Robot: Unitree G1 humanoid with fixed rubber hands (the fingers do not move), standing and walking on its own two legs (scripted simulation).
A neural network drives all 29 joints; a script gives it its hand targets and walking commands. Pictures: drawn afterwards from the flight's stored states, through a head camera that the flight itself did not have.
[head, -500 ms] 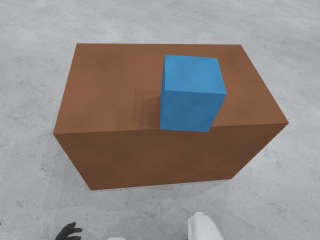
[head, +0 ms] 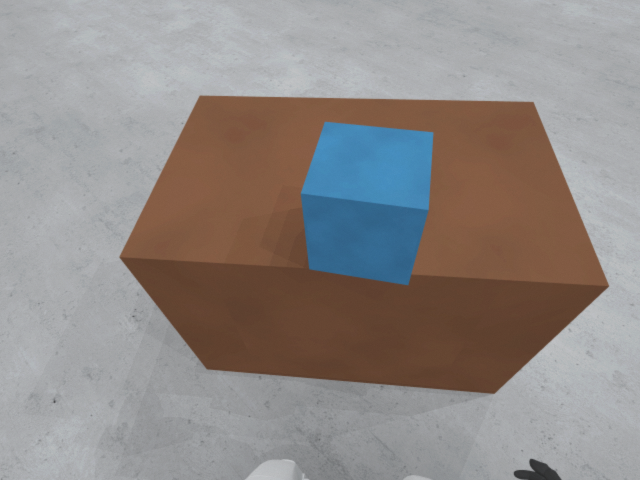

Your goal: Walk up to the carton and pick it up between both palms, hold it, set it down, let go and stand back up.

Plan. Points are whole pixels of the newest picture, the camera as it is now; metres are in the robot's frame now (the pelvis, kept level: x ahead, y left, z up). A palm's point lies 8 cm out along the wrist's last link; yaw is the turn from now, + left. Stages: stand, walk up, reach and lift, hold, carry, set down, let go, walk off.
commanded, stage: walk up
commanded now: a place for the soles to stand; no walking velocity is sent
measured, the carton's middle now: (367, 205) +0.54 -0.03 -0.03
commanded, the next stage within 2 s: none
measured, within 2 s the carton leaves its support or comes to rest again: neither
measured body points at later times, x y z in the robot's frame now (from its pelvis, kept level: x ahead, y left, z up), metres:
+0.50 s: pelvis +0.02 +0.03 +0.01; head +0.03 +0.04 +0.46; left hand +0.05 +0.30 -0.12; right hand +0.14 -0.21 -0.11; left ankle +0.01 +0.14 -0.73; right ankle +0.04 -0.09 -0.73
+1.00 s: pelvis +0.03 +0.03 +0.01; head +0.04 +0.04 +0.46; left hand +0.07 +0.31 -0.12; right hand +0.14 -0.22 -0.11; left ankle +0.01 +0.14 -0.73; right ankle +0.04 -0.09 -0.73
